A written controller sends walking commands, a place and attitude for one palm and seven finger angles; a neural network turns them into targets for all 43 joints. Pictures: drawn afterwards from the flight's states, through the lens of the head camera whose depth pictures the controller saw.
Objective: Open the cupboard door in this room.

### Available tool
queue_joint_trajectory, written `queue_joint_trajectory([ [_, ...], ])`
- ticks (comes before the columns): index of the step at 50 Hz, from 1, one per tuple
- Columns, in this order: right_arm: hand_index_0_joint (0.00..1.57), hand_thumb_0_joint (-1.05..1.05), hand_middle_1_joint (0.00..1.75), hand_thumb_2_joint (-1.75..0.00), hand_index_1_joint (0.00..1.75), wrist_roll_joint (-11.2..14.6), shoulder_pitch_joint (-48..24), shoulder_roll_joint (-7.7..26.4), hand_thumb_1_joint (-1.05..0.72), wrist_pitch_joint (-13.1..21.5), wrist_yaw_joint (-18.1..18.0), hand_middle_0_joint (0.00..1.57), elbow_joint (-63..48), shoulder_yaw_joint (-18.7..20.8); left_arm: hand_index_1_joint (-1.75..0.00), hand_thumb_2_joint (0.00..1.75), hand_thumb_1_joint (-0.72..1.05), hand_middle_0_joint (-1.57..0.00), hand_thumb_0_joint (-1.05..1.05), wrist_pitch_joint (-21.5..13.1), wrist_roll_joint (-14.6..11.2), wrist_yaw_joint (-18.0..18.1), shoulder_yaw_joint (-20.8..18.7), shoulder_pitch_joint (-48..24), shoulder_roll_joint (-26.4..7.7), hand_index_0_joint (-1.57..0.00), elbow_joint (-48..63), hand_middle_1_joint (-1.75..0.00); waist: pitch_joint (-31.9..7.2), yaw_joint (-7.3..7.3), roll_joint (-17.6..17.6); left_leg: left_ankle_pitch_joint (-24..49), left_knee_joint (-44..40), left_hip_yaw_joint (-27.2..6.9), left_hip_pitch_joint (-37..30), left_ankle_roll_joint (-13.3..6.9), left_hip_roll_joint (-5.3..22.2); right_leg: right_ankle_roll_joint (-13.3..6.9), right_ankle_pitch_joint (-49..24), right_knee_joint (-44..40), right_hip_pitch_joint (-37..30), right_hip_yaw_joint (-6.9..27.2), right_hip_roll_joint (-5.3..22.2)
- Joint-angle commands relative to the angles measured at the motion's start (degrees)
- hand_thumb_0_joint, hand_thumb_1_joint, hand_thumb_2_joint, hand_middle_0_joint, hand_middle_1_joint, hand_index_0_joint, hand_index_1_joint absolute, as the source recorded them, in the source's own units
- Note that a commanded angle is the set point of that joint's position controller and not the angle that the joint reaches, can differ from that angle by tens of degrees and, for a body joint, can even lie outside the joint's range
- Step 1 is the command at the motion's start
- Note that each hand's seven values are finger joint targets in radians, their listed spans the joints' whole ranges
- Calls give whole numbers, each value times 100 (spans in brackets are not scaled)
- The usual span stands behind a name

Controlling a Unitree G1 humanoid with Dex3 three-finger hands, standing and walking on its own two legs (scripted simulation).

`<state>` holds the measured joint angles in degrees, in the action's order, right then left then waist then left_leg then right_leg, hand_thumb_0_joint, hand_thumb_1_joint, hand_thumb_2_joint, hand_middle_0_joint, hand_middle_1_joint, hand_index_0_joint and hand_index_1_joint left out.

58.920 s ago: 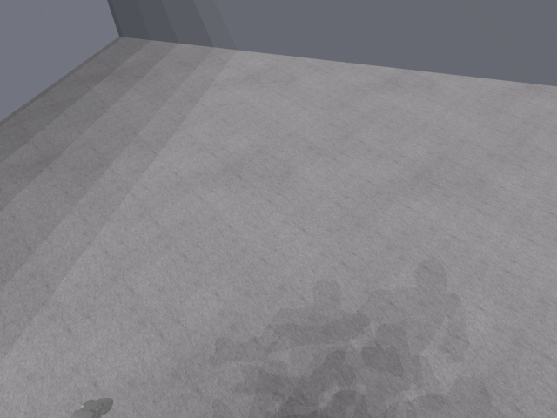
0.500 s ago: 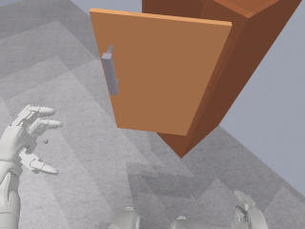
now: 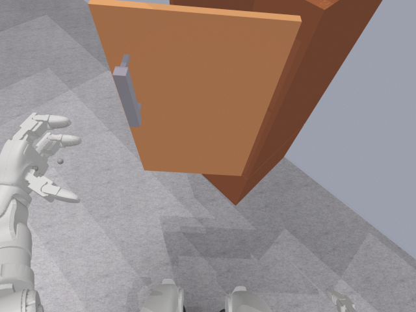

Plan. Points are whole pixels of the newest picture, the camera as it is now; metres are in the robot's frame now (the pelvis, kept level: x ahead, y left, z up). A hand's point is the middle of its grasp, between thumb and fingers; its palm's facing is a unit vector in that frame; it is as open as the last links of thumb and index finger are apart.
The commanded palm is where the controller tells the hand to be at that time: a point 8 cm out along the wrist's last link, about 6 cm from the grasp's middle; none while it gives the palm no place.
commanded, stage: move the hooked fingers beside the handle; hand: left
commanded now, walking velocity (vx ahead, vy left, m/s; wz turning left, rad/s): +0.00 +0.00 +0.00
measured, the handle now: (131, 92) +0.54 +0.18 +0.05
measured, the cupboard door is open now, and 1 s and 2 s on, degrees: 43 43 43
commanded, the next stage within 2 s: slide the fingers in behind the handle in 1.72 s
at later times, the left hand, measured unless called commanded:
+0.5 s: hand (75, 132) +0.43 +0.27 +0.05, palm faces -0.01 -1.00 -0.01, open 14.0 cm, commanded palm +0.42 +0.31 +0.05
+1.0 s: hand (95, 104) +0.51 +0.25 +0.05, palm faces -0.01 -1.00 -0.01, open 14.0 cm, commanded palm +0.49 +0.29 +0.04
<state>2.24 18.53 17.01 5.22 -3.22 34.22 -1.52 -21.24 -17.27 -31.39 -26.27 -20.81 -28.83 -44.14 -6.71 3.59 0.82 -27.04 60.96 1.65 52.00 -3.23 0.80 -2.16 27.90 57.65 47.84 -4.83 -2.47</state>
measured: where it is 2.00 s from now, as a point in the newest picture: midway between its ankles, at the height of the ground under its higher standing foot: outside the picture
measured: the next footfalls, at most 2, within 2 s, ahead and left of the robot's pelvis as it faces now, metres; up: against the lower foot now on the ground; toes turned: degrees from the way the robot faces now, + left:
none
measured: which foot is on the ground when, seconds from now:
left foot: down 0.00-1.00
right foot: down 0.00-1.00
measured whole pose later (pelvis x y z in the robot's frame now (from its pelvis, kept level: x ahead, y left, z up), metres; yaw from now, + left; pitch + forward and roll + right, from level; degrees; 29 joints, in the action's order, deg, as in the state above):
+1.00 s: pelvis -0.01 +0.01 -0.02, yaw -2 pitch +25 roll -5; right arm -0.1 21.9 16.8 -3.6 -1.6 35.5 -3.6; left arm -22.6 -6.9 -23.3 -26.9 -52.4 -38.3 -69.6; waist -6.2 10.6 1.6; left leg -28.1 66.7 1.4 63.6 -4.2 1.8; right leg -1.4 27.8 61.6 58.7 -5.2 -3.3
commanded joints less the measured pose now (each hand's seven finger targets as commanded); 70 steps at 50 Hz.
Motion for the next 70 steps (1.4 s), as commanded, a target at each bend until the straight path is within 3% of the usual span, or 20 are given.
queue_joint_trajectory([
  [1, 20, 0, 30, -90, 30, 17, 380, 939, -90, 123, -57, 20, -586, 408, -120, 30, -50, -30, 0, -327, -64, 50, -452, -1706, -1792, -30, 899, -120, -2175, -21, 585, 2273, -722, -485, -1844, 124, 63, 52, -1816, -642, -652, 376, 56],
  [7, 20, 0, 30, -90, 30, -15, 477, 962, -90, -12, -33, 20, -536, 402, -120, 30, -50, -30, 0, -410, 128, 216, -323, -2320, -1786, -30, 626, -120, -2250, 41, 673, 2290, -722, -588, -2059, 176, 106, 30, -1598, -594, -342, 297, 34],
  [9, 20, 0, 30, -90, 30, -19, 510, 959, -90, -52, -35, 20, -487, 391, -120, 30, -50, -30, 0, -451, 162, 247, -151, -2741, -1651, -30, 479, -120, -2123, 167, 557, 2227, -680, -624, -2027, 155, 118, 21, -1516, -577, -168, 274, 14],
  [13, 20, 0, 30, -90, 30, -36, 572, 977, -90, -168, 0, 20, -486, 402, -120, 30, -50, -30, 0, -452, 251, 311, -168, -2732, -1691, -30, 326, -120, -2379, 101, 725, 2403, -701, -665, -2254, 204, 133, 21, -1534, -572, -118, 253, 28],
  [17, 20, 0, 30, -90, 30, -41, 630, 993, -90, -293, -9, 20, -400, 365, -120, 30, -50, -30, 0, -458, 369, 399, -65, -3396, -1726, -30, -157, -120, -2076, 273, 560, 2046, -646, -674, -1926, 171, 141, 43, -1335, -536, 105, 245, 18],
  [22, 20, 0, 30, -90, 30, -90, 729, 1019, -90, -395, 11, 20, -347, 360, -120, 30, -50, -30, 0, -655, 468, 486, -161, -3771, -1921, -30, -215, -120, -2485, 235, 855, 2276, -610, -794, -2296, 237, 165, 9, -1301, -457, 253, 230, 4],
  [27, 20, 0, 30, -90, 30, -98, 848, 1063, -90, -523, 16, 20, -241, 336, -120, 30, -50, -30, 0, -568, 556, 516, -88, -4167, -1954, -30, -780, -120, -2275, 376, 678, 2041, -532, -817, -1989, 192, 173, 23, -1183, -442, 436, 226, -11],
  [32, 20, 0, 30, -90, 30, -150, 968, 1089, -90, -609, 36, 20, -189, 335, -120, 30, -50, -30, 0, -645, 652, 639, -156, -4590, -2145, -30, -679, -120, -2653, 416, 965, 2328, -471, -939, -2335, 254, 220, 13, -1203, -354, 643, 191, -24],
  [34, 20, 0, 30, -90, 30, -158, 1024, 1055, -90, -641, 44, 20, -163, 323, -120, 30, -50, -30, 0, -642, 658, 648, 28, -4785, -1935, -30, -771, -120, -2609, 526, 918, 2399, -426, -934, -2330, 225, 225, 14, -1248, -351, 716, 187, -45],
  [39, 20, 0, 30, -90, 30, -176, 1152, 1083, -90, -736, 66, 20, -165, 287, -120, 30, -50, -30, 0, -538, 769, 725, -113, -4959, -2216, -30, -1031, -120, -2580, 560, 1001, 2402, -332, -874, -2091, 190, 212, 18, -1333, -316, 698, 208, -63],
  [40, 20, 0, 30, -90, 30, -189, 1198, 1140, -90, -765, 47, 20, -136, 299, -120, 30, -50, -30, 0, -536, 819, 751, -284, -4980, -2487, -30, -1105, -120, -2671, 570, 872, 2453, -316, -872, -2074, 194, 228, 37, -1388, -319, 624, 220, -64],
  [44, 20, 0, 30, -90, 30, -202, 1266, 1098, -90, -789, 69, 20, -144, 260, -120, 30, -50, -30, 0, -566, 879, 795, -58, -5461, -2326, -30, -1101, -120, -2673, 707, 1111, 2410, -225, -902, -2053, 176, 229, 25, -1343, -250, 850, 218, -77],
  [46, 20, 0, 30, -90, 30, -214, 1330, 1165, -90, -819, 64, 20, -90, 261, -120, 30, -50, -30, 0, -501, 946, 820, -221, -5478, -2601, -30, -1415, -120, -2634, 764, 990, 2285, -180, -911, -1927, 172, 254, 52, -1265, -263, 920, 220, -84],
  [51, 20, 0, 30, -90, 30, -238, 1409, 1147, -90, -873, 111, 20, -250, 260, -120, 30, -50, -30, 0, -415, 957, 727, -398, -4960, -2788, -30, -1182, -120, -3177, 526, 1180, 2927, -128, -811, -2045, 177, 226, 51, -1793, -177, 464, 250, -91],
  [55, 20, 0, 30, -90, 30, -214, 1425, 1133, -90, -892, 149, 20, -309, 327, -120, 30, -50, -30, 0, -393, 838, 674, -645, -4560, -2897, -30, -902, -120, -3260, 441, 903, 3085, -159, -728, -1970, 132, 223, 77, -2132, -255, 39, 289, -131],
  [58, 20, 0, 30, -90, 30, -174, 1370, 1084, -90, -903, 142, 20, -292, 292, -120, 30, -50, -30, 0, -390, 818, 674, -537, -4782, -2801, -30, -878, -120, -2878, 543, 799, 2593, -194, -620, -1586, 70, 186, 108, -2007, -345, -50, 334, -132],
  [61, 20, 0, 30, -90, 30, -182, 1370, 1106, -90, -882, 114, 20, -209, 296, -120, 30, -50, -30, 0, -503, 837, 659, -525, -5018, -2877, -30, -805, -120, -2806, 594, 1067, 2641, -177, -672, -1805, 101, 206, 76, -1900, -329, 203, 324, -134],
  [64, 20, 0, 30, -90, 30, -180, 1359, 1055, -90, -896, 128, 20, -167, 324, -120, 30, -50, -30, 0, -620, 750, 582, -256, -4895, -2424, -30, -632, -120, -3011, 588, 1256, 3073, -166, -735, -2379, 138, 234, 43, -1968, -349, 408, 286, -151],
  [69, 20, 0, 30, -90, 30, -155, 1302, 1076, -90, -933, 104, 20, -111, 284, -120, 30, -50, -30, 0, -376, 768, 551, 169, -5032, -1973, -30, -1316, -120, -2291, 782, 977, 2473, -230, -803, -2018, 123, 225, 47, -1526, -393, 832, 211, -128],
  [70, 20, 0, 30, -90, 30, -165, 1310, 1120, -90, -945, 91, 20, -108, 281, -120, 30, -50, -30, 0, -370, 805, 598, 55, -5059, -2161, -30, -1345, -120, -2331, 735, 974, 2427, -241, -820, -2007, 146, 235, 52, -1459, -383, 858, 212, -120],
])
